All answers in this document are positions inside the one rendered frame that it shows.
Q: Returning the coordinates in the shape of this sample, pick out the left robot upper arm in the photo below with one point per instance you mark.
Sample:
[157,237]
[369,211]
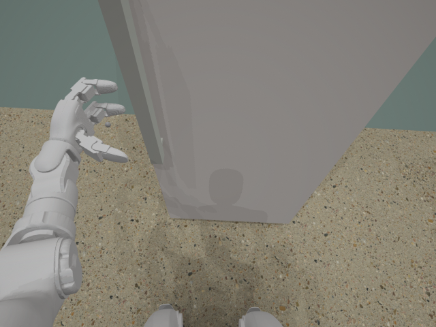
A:
[35,279]

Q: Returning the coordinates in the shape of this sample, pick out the robot left forearm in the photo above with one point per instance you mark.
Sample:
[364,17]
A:
[51,206]

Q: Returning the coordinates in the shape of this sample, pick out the fridge door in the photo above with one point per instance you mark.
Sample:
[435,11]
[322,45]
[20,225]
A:
[257,100]

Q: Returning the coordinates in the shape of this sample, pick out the robot left thigh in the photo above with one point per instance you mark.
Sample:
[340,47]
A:
[165,318]

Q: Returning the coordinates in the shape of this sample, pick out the robot left hand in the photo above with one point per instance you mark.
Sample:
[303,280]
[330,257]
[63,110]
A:
[69,119]

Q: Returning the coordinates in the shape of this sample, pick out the right robot shin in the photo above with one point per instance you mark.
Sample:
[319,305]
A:
[253,309]

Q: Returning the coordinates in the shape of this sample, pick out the handle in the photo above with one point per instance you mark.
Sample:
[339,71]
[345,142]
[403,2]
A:
[121,29]

